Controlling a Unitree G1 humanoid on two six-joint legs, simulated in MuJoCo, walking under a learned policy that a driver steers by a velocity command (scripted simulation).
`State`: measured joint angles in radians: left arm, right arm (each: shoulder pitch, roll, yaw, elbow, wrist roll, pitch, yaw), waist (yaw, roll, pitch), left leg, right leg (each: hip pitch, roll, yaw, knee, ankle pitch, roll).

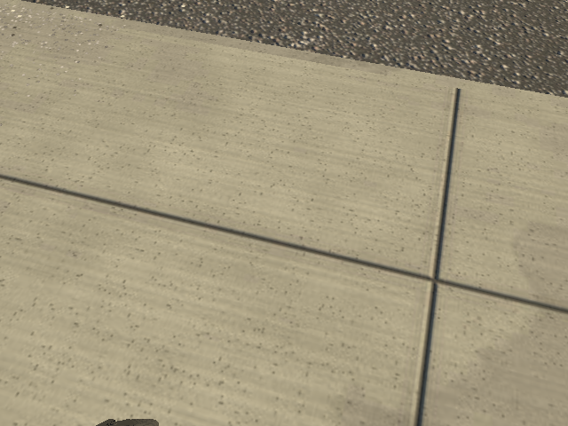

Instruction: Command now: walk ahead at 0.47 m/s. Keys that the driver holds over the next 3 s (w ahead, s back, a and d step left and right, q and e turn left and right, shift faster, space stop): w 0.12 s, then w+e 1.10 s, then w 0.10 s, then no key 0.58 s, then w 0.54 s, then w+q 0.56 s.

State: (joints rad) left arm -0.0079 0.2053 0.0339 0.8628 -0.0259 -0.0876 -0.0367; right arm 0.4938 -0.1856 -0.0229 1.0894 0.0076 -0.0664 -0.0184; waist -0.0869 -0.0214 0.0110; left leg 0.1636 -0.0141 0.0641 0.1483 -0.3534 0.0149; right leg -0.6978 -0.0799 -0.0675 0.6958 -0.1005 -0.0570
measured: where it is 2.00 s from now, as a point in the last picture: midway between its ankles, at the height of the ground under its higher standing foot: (388, 272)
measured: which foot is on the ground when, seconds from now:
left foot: down 0.00-0.10, up 0.12-0.50, down 0.52-1.00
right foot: up 0.00-0.00, down 0.02-0.50, up 0.52-1.00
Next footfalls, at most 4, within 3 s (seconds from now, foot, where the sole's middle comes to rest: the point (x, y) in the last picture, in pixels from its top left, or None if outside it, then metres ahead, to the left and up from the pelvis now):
0.02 right None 0.24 -0.13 -0.72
0.52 left None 0.40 0.10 -0.73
1.04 right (372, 351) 0.62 -0.24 -0.73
1.52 left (363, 233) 0.97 -0.29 -0.73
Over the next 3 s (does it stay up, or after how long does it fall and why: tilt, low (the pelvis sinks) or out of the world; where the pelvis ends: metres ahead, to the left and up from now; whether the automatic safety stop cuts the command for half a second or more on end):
stays up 1.13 -0.63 0.05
